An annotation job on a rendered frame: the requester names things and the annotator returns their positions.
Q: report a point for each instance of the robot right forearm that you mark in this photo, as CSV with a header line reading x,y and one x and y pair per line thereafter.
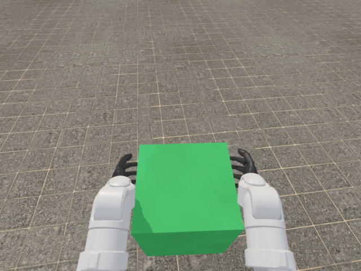
x,y
266,239

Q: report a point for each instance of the robot left hand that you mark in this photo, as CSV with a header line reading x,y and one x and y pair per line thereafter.
x,y
122,165

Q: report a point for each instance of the carton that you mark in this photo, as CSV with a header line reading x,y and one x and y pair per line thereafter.
x,y
185,199

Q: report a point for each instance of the robot left forearm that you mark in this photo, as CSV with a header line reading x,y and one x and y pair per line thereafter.
x,y
109,224

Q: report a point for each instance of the robot right hand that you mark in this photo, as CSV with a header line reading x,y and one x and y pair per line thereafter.
x,y
247,162

